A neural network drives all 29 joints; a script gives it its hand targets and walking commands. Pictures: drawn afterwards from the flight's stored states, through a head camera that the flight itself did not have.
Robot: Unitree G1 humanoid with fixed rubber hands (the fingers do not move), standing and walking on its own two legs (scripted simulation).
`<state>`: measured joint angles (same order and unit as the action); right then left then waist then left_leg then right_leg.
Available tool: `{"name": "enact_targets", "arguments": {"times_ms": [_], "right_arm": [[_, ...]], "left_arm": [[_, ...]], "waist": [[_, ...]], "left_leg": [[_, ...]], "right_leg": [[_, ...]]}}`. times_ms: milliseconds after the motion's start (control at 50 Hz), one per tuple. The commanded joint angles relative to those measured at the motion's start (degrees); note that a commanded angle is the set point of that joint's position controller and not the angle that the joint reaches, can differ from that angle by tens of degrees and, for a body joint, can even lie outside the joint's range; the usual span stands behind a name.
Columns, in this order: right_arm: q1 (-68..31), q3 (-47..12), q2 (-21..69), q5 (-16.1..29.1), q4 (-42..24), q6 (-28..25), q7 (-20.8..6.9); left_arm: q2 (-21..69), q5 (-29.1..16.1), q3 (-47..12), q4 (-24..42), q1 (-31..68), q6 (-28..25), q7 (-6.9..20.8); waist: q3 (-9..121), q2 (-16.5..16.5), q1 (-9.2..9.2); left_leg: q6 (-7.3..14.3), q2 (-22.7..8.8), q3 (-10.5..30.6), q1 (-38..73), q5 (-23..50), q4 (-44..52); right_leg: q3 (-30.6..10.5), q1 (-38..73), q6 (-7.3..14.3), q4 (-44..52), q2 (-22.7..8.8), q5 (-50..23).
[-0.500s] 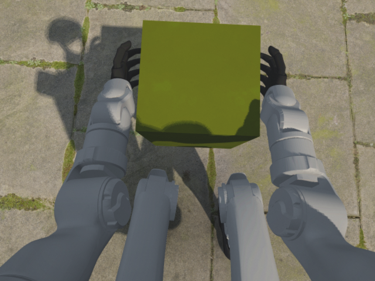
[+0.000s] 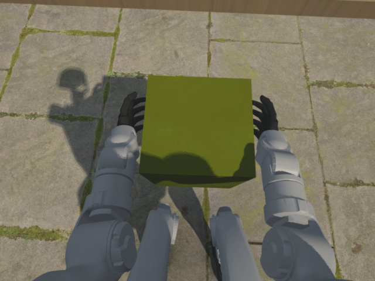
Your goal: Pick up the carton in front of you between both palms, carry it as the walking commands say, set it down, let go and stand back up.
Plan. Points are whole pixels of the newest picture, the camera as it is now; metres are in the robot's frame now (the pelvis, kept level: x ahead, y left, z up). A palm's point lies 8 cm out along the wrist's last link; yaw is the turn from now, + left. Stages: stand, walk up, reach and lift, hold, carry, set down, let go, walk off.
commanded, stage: reach and lift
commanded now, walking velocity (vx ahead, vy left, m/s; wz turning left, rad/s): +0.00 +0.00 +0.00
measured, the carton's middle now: (195, 141) +0.43 +0.01 -0.11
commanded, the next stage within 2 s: hold in 1.88 s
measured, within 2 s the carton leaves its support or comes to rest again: neither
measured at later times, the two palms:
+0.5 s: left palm (98, 110) +0.39 +0.15 +0.11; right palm (309, 117) +0.40 -0.15 +0.12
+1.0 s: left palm (42, 79) +0.36 +0.15 +0.24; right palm out of the picture +0.36 -0.15 +0.24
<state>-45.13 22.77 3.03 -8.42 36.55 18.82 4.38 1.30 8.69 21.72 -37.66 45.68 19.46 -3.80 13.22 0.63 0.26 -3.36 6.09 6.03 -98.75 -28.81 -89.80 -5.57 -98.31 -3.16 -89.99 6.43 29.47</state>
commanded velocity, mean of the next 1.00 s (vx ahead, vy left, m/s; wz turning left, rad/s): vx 0.00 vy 0.00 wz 0.00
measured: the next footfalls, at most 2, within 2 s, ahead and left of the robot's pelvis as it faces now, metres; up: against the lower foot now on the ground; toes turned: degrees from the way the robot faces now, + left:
none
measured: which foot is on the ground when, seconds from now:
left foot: down 0.00-1.00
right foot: down 0.00-1.00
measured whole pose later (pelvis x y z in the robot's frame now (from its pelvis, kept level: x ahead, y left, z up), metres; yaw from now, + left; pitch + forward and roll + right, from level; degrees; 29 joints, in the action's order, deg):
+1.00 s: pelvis +0.08 +0.00 +0.22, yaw +0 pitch -2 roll +0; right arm -15.3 15.5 8.7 -14.9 22.9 33.8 0.2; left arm 8.7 15.1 15.3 -22.9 15.1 34.2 -0.8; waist 4.3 0.1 -0.2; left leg -0.8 2.7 8.3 -11.4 -13.2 -26.4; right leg -8.3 -11.0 -0.6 -26.5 2.8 13.7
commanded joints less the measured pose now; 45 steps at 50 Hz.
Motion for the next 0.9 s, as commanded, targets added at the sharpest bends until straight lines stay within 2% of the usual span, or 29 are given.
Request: {"name": "enact_targets", "arguments": {"times_ms": [0, 240, 500, 640, 780, 820, 880], "right_arm": [[-33.1, -34.3, 62.8, 8.0, 1.8, -0.4, -14.4], [-19.5, -33.7, 63.3, 5.3, 2.2, -2.2, -14.2], [-5.9, -37.4, 63.0, 4.8, -1.5, -1.5, -14.9], [0.7, -39.8, 63.0, 5.4, -5.1, 2.4, -15.9], [4.9, -43.0, 62.3, 6.8, -11.9, 9.1, -16.8], [5.8, -43.0, 62.1, 7.0, -13.3, 11.0, -17.1], [6.3, -40.7, 61.1, 5.9, -13.3, 13.6, -17.5]], "left_arm": [[63.6, -8.7, -33.4, -0.1, 33.6, -1.1, 14.9], [63.9, -6.3, -32.9, -0.7, 20.1, -3.0, 14.5], [64.2, -5.4, -36.8, 3.2, 6.5, -2.5, 14.6], [64.3, -6.4, -39.5, 7.1, 0.3, 1.4, 15.3], [64.0, -7.6, -42.2, 14.0, -4.3, 8.1, 16.3], [63.3, -7.7, -42.4, 15.5, -5.0, 10.1, 16.5], [62.0, -6.8, -40.4, 16.0, -5.1, 12.7, 16.9]], "waist": [[47.7, -0.9, 0.36], [36.3, -0.6, 0.12], [25.7, -0.9, -0.22], [18.6, -1.0, -0.25], [10.6, -0.7, -0.25], [7.7, -0.5, -0.5], [1.7, -0.5, -0.58]], "left_leg": [[1.1, 4.0, -8.2, 33.4, 12.4, 13.5], [2.0, 2.9, -4.8, 47.9, 15.7, 27.7], [2.6, 1.2, -1.7, 67.6, 23.8, 44.5], [2.5, 0.2, -0.9, 78.7, 29.8, 53.7], [2.3, -0.7, -0.7, 88.5, 32.8, 62.4], [2.3, -0.8, -0.8, 89.9, 31.9, 64.5], [2.4, -0.9, -1.2, 90.4, 26.9, 66.8]], "right_leg": [[7.6, 31.4, 1.1, 13.7, 3.9, -11.7], [4.3, 45.8, 1.6, 28.0, 2.7, -15.5], [1.4, 65.9, 2.4, 44.7, 0.7, -23.8], [0.5, 77.1, 2.4, 53.9, -0.2, -29.7], [0.4, 87.4, 2.0, 62.7, -1.1, -32.7], [0.5, 89.1, 2.0, 64.7, -1.2, -31.9], [0.7, 89.6, 2.3, 67.1, -1.2, -27.3]]}}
